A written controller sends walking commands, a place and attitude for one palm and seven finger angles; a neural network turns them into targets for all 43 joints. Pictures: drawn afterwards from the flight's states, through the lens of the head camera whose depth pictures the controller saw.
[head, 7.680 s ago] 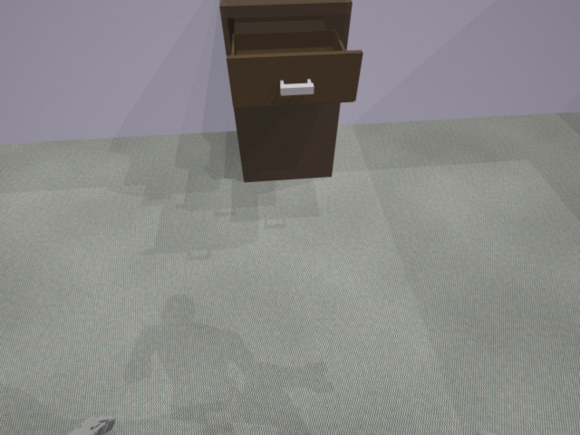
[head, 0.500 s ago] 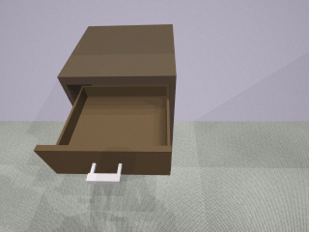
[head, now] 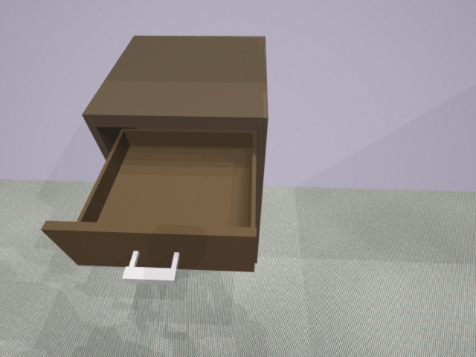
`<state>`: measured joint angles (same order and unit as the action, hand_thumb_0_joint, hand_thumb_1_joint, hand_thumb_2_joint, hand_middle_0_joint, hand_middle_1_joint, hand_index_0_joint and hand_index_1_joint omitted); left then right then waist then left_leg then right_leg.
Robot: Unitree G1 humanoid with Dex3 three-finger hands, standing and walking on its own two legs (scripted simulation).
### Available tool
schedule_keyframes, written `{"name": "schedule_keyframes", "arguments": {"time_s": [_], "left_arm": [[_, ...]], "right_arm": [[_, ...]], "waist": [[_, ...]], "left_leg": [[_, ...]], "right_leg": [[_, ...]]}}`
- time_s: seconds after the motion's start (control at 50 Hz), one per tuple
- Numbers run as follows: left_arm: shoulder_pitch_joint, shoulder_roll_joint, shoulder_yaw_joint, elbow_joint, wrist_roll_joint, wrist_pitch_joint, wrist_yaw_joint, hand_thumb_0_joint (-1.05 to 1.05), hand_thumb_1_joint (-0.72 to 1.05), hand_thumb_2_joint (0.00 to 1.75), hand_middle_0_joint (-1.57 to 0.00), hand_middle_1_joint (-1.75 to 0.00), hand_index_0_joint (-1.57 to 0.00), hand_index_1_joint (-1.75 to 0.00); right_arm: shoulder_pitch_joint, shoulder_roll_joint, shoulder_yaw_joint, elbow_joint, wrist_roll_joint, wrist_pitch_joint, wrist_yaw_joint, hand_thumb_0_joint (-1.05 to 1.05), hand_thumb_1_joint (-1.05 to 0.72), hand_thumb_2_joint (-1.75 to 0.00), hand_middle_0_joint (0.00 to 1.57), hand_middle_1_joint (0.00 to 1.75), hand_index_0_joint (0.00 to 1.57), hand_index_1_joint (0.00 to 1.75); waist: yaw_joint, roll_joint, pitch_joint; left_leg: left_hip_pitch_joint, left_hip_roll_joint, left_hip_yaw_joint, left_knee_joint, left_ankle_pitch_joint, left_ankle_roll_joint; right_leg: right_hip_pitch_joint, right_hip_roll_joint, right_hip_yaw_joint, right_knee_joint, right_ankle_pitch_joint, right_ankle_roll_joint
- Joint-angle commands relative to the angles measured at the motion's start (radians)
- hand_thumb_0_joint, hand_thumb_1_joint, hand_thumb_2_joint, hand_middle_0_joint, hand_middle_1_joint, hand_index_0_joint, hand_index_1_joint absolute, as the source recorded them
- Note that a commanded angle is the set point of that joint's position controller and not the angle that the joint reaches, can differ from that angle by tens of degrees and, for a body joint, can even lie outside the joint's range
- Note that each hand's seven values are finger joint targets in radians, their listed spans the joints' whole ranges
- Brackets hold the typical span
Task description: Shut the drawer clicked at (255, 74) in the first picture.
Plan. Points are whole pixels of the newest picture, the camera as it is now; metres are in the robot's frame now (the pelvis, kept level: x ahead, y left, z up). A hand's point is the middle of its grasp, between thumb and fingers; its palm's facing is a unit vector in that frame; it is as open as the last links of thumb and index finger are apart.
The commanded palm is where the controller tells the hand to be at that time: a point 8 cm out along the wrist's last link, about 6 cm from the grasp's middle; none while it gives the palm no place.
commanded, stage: raise the hand and make a fist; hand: left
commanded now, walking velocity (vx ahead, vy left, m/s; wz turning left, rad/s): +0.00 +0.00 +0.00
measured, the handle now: (153, 265) +0.30 +0.19 -0.08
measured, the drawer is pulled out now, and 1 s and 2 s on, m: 0.30 0.30 0.30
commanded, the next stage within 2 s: bring the fist close to the handle in 1.86 s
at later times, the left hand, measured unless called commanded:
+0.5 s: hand out of the picture +0.12 +0.17 -0.04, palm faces +0.05 -1.00 +0.01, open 5.3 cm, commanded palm +0.10 +0.22 -0.03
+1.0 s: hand (136, 355) +0.13 +0.16 -0.01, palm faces +0.00 -1.00 -0.01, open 3.2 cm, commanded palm +0.09 +0.21 +0.00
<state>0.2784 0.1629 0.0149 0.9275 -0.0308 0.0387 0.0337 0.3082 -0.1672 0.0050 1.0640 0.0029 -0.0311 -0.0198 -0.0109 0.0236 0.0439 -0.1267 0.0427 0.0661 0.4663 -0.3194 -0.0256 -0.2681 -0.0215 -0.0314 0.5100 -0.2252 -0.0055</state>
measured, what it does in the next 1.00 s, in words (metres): lowers itself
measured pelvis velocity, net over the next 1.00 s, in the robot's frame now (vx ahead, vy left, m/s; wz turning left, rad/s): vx -0.03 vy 0.02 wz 0.06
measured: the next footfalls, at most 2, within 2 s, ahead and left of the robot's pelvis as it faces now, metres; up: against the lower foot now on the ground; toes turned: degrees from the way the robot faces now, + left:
none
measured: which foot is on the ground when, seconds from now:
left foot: down 0.00-1.00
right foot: down 0.00-1.00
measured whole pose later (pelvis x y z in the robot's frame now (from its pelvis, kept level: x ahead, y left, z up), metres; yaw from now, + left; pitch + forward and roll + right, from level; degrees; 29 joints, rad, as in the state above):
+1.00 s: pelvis -0.03 +0.02 -0.08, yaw +4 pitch +14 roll -2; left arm 0.72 0.17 -0.04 -0.35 -0.16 -0.37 -0.15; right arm 0.26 -0.24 -0.04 0.45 0.03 -0.21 -0.02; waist -0.01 0.02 -0.14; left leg -0.80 0.02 -0.01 1.16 -0.60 0.01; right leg -0.87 -0.07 -0.08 1.09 -0.45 0.02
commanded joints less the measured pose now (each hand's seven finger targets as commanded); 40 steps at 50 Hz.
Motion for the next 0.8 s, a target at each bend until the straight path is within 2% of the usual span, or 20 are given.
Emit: {"name": "schedule_keyframes", "arguments": {"time_s": [0.0,0.02,0.04,0.08,0.1,0.12,0.16,0.2,0.22,0.24,0.28,0.3,0.38,0.4,0.44,0.54,0.6,0.66,0.72,0.78], "left_arm": [[0.148,0.059,0.044,-0.857,-0.112,-0.148,0.066,0.00,0.90,0.90,-0.26,-0.37,-0.26,-0.37],[0.038,0.060,0.069,-0.832,-0.122,-0.158,0.054,0.00,0.90,0.90,-0.28,-0.39,-0.28,-0.39],[0.012,0.077,0.102,-0.841,-0.141,-0.218,0.025,0.00,0.90,0.90,-0.30,-0.41,-0.30,-0.41],[0.244,0.032,0.131,-0.753,-0.174,-0.353,-0.066,0.00,0.90,0.90,-0.34,-0.45,-0.34,-0.45],[0.323,0.017,0.134,-0.751,-0.183,-0.427,-0.118,0.00,0.90,0.90,-0.36,-0.47,-0.36,-0.47],[0.365,0.008,0.133,-0.776,-0.199,-0.506,-0.172,0.00,0.90,0.90,-0.38,-0.50,-0.38,-0.50],[0.364,-0.005,0.118,-0.775,-0.222,-0.663,-0.287,0.00,0.90,0.90,-0.42,-0.54,-0.42,-0.54],[0.324,0.066,0.154,-0.772,-0.225,-0.777,-0.395,0.00,0.90,0.90,-0.46,-0.58,-0.46,-0.58],[0.343,0.087,0.171,-0.809,-0.234,-0.773,-0.421,0.00,0.90,0.90,-0.48,-0.60,-0.48,-0.60],[0.310,0.066,0.129,-0.875,-0.247,-0.745,-0.439,0.00,0.90,0.90,-0.50,-0.62,-0.50,-0.62],[0.245,0.105,0.161,-1.005,-0.270,-0.680,-0.426,0.00,0.90,0.90,-0.54,-0.67,-0.54,-0.67],[0.195,0.117,0.161,-1.100,-0.270,-0.658,-0.402,0.00,0.90,0.90,-0.56,-0.69,-0.56,-0.69],[0.158,0.088,0.080,-1.345,-0.216,-0.619,-0.309,0.00,0.90,0.90,-0.64,-0.78,-0.64,-0.78],[0.131,0.087,0.064,-1.373,-0.198,-0.613,-0.293,0.00,0.90,0.90,-0.66,-0.80,-0.66,-0.80],[0.152,0.047,0.003,-1.362,-0.178,-0.589,-0.293,0.00,0.90,0.90,-0.70,-0.84,-0.70,-0.84],[0.275,0.071,0.023,-1.307,-0.167,-0.458,-0.301,0.00,0.90,0.90,-0.80,-0.95,-0.80,-0.95],[0.317,0.097,0.083,-1.300,-0.180,-0.399,-0.272,0.00,0.90,0.90,-0.86,-1.01,-0.86,-1.01],[0.346,0.070,0.061,-1.392,-0.187,-0.408,-0.235,0.00,0.90,0.90,-0.92,-1.08,-0.92,-1.08],[0.369,0.066,0.052,-1.404,-0.178,-0.440,-0.199,0.00,0.90,0.90,-0.98,-1.14,-0.98,-1.14],[0.410,0.053,0.013,-1.438,-0.164,-0.476,-0.196,0.00,0.90,0.90,-1.04,-1.21,-1.04,-1.21]], "right_arm": [[-0.172,-0.162,-0.046,-0.349,0.032,-0.283,-0.077,0.00,-0.90,-0.90,0.20,0.30,0.20,0.30],[-0.121,-0.182,-0.045,-0.320,0.032,-0.292,-0.068,0.00,-0.90,-0.90,0.20,0.30,0.20,0.30],[-0.133,-0.198,-0.071,-0.369,0.023,-0.313,-0.059,0.00,-0.90,-0.90,0.20,0.30,0.20,0.30],[-0.152,-0.195,-0.090,-0.442,0.006,-0.341,-0.037,0.00,-0.90,-0.90,0.20,0.30,0.20,0.30],[-0.162,-0.190,-0.091,-0.484,0.006,-0.352,-0.017,0.00,-0.90,-0.90,0.20,0.30,0.20,0.30],[-0.162,-0.182,-0.092,-0.519,0.004,-0.358,-0.002,0.00,-0.90,-0.90,0.20,0.30,0.20,0.30],[-0.184,-0.184,-0.102,-0.565,0.007,-0.364,0.024,0.00,-0.90,-0.90,0.20,0.30,0.20,0.30],[-0.189,-0.195,-0.113,-0.602,0.015,-0.367,0.047,0.00,-0.90,-0.90,0.20,0.30,0.20,0.30],[-0.203,-0.202,-0.113,-0.644,0.023,-0.362,0.049,0.00,-0.90,-0.90,0.20,0.30,0.20,0.30],[-0.221,-0.206,-0.108,-0.689,0.032,-0.356,0.043,0.00,-0.90,-0.90,0.20,0.30,0.20,0.30],[-0.211,-0.202,-0.106,-0.739,0.041,-0.341,0.025,0.00,-0.90,-0.90,0.20,0.30,0.20,0.30],[-0.204,-0.203,-0.100,-0.753,0.039,-0.334,0.018,0.00,-0.90,-0.90,0.20,0.30,0.20,0.30],[-0.143,-0.184,-0.082,-0.761,0.026,-0.308,0.002,0.00,-0.90,-0.90,0.20,0.30,0.20,0.30],[-0.131,-0.189,-0.077,-0.755,0.022,-0.299,-0.002,0.00,-0.90,-0.90,0.20,0.30,0.20,0.30],[-0.132,-0.186,-0.068,-0.748,0.022,-0.296,-0.003,0.00,-0.90,-0.90,0.20,0.30,0.20,0.30],[-0.159,-0.171,-0.059,-0.762,0.032,-0.272,-0.004,0.00,-0.90,-0.90,0.20,0.30,0.20,0.30],[-0.187,-0.156,-0.057,-0.769,0.035,-0.254,-0.014,0.00,-0.90,-0.90,0.20,0.30,0.20,0.30],[-0.181,-0.143,-0.051,-0.781,0.032,-0.254,-0.013,0.00,-0.90,-0.90,0.20,0.30,0.20,0.30],[-0.169,-0.146,-0.053,-0.773,0.025,-0.258,-0.012,0.00,-0.90,-0.90,0.20,0.30,0.20,0.30],[-0.160,-0.154,-0.056,-0.777,0.026,-0.264,-0.006,0.00,-0.90,-0.90,0.20,0.30,0.20,0.30]], "waist": [[0.017,0.174,-0.275],[-0.035,-0.004,-0.107],[-0.042,-0.099,-0.006],[0.011,-0.230,-0.035],[0.042,-0.142,-0.086],[0.056,-0.160,-0.146],[0.050,-0.198,-0.156],[0.038,-0.125,-0.168],[0.056,-0.108,-0.208],[0.050,-0.096,-0.231],[0.050,-0.065,-0.294],[0.043,-0.006,-0.316],[0.005,0.052,-0.361],[-0.022,0.014,-0.367],[-0.031,0.042,-0.342],[0.000,0.008,-0.359],[0.026,-0.068,-0.369],[0.035,-0.032,-0.379],[0.022,-0.074,-0.356],[0.014,-0.033,-0.338]], "left_leg": [[-0.078,-0.036,-0.037,-0.035,0.349,0.018],[-0.161,-0.033,-0.053,-0.001,0.243,0.028],[-0.241,-0.038,-0.068,0.034,0.138,0.037],[-0.372,-0.049,-0.056,0.117,0.010,0.035],[-0.398,-0.062,-0.038,0.163,0.006,0.027],[-0.447,-0.072,-0.026,0.214,0.002,0.019],[-0.582,-0.075,-0.022,0.332,-0.039,0.013],[-0.664,-0.080,-0.026,0.437,-0.076,0.013],[-0.694,-0.087,-0.019,0.455,-0.092,0.022],[-0.707,-0.091,-0.012,0.471,-0.115,0.032],[-0.727,-0.091,-0.022,0.492,-0.143,0.039],[-0.720,-0.086,-0.032,0.499,-0.146,0.041],[-0.664,-0.058,-0.072,0.525,-0.036,0.049],[-0.668,-0.050,-0.080,0.540,-0.028,0.053],[-0.668,-0.045,-0.095,0.543,-0.020,0.051],[-0.699,-0.052,-0.104,0.507,-0.052,0.044],[-0.719,-0.054,-0.106,0.483,-0.068,0.041],[-0.693,-0.053,-0.101,0.468,-0.048,0.040],[-0.704,-0.050,-0.104,0.470,-0.057,0.041],[-0.699,-0.049,-0.097,0.472,-0.074,0.042]], "right_leg": [[0.106,-0.009,-0.016,0.002,0.165,-0.044],[-0.008,-0.007,-0.046,-0.016,0.100,-0.013],[-0.102,-0.006,-0.054,-0.014,-0.008,0.000],[-0.188,-0.003,-0.062,0.049,-0.187,0.004],[-0.189,-0.011,-0.048,0.103,-0.184,-0.011],[-0.194,-0.009,-0.041,0.163,-0.181,-0.014],[-0.274,-0.012,-0.009,0.259,-0.186,-0.019],[-0.345,-0.029,0.054,0.315,-0.211,-0.032],[-0.347,-0.032,0.063,0.335,-0.237,-0.032],[-0.366,-0.031,0.072,0.345,-0.272,-0.027],[-0.367,-0.027,0.086,0.354,-0.338,-0.020],[-0.391,-0.019,0.078,0.376,-0.342,-0.022],[-0.417,0.005,0.014,0.453,-0.155,-0.027],[-0.442,0.011,-0.001,0.469,-0.138,-0.022],[-0.472,0.012,-0.016,0.477,-0.129,-0.022],[-0.416,0.007,-0.027,0.448,-0.179,-0.018],[-0.369,0.006,-0.027,0.427,-0.218,-0.013],[-0.362,0.004,-0.042,0.432,-0.202,-0.015],[-0.377,0.005,-0.046,0.428,-0.220,-0.013],[-0.399,0.001,-0.046,0.429,-0.236,-0.016]]}}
